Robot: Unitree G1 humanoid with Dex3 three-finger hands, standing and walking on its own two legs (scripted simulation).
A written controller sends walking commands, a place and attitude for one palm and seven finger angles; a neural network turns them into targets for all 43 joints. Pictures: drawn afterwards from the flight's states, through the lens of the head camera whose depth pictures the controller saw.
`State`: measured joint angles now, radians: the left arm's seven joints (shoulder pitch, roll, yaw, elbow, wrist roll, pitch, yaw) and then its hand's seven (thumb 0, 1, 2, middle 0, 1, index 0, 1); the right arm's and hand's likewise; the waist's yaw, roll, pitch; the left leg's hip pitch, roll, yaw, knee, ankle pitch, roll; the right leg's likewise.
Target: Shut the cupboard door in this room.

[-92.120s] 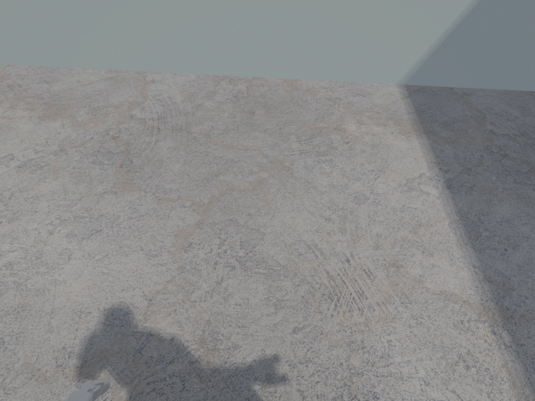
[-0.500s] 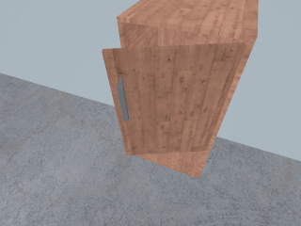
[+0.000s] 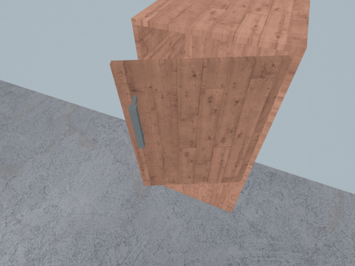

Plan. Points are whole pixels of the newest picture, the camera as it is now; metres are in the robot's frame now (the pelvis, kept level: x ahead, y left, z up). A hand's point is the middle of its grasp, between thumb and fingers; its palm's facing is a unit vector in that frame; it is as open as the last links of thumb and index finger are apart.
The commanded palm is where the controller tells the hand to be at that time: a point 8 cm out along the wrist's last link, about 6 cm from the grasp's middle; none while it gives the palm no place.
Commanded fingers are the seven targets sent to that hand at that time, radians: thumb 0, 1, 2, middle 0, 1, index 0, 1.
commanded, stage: look again from close up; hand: left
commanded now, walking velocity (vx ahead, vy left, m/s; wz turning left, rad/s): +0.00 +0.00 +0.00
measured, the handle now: (138, 123) +0.47 +0.14 +0.04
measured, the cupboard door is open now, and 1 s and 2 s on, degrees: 25 25 25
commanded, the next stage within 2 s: raise the hand and make a fist in 0.12 s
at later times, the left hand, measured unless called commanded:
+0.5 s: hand (115, 211) +0.23 +0.16 +0.00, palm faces +0.14 -0.99 +0.03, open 6.8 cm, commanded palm +0.13 +0.21 -0.05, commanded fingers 0.00 0.90 0.90 -0.46 -0.58 -0.46 -0.58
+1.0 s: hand (114, 234) +0.20 +0.16 -0.03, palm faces +0.01 -1.00 +0.00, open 4.4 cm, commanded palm +0.15 +0.22 -0.01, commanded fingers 0.00 0.90 0.90 -0.92 -1.08 -0.92 -1.08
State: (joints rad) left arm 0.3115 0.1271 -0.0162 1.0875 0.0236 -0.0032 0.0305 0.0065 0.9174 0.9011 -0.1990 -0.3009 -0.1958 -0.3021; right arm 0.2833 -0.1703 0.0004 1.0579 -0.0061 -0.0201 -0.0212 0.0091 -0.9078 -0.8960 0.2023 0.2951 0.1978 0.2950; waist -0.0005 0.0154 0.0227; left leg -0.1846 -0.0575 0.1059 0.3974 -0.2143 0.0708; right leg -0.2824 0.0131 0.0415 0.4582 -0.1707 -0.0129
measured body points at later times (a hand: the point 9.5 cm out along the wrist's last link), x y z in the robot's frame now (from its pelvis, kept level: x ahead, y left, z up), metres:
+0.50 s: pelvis +0.02 -0.03 -0.04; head +0.04 -0.02 +0.41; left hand +0.22 +0.21 +0.01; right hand +0.21 -0.28 -0.10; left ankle +0.00 +0.07 -0.74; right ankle +0.05 -0.11 -0.74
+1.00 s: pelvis +0.00 -0.02 -0.08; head +0.07 -0.03 +0.36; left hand +0.19 +0.21 -0.03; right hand +0.19 -0.21 -0.18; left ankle +0.00 +0.07 -0.74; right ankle +0.05 -0.11 -0.74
